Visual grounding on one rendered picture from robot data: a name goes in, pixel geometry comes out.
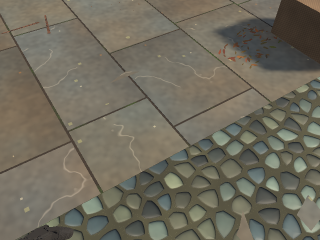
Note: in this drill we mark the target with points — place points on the left robot hand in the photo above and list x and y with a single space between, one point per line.
50 233

